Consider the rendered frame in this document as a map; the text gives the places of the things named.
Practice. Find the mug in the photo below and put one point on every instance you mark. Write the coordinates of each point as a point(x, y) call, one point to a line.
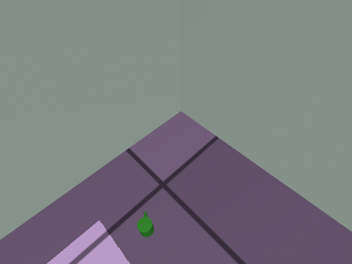
point(145, 226)

